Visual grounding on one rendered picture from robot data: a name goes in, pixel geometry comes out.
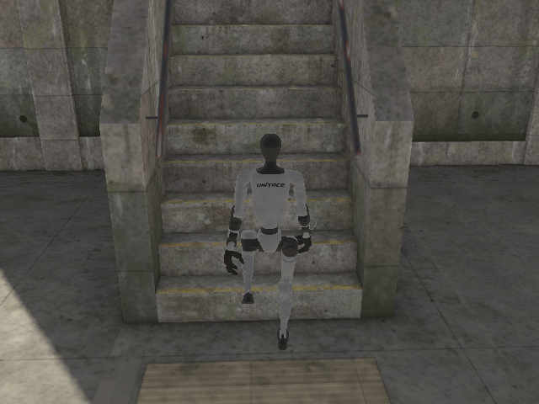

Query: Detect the stairs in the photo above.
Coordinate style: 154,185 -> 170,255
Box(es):
156,0 -> 363,322

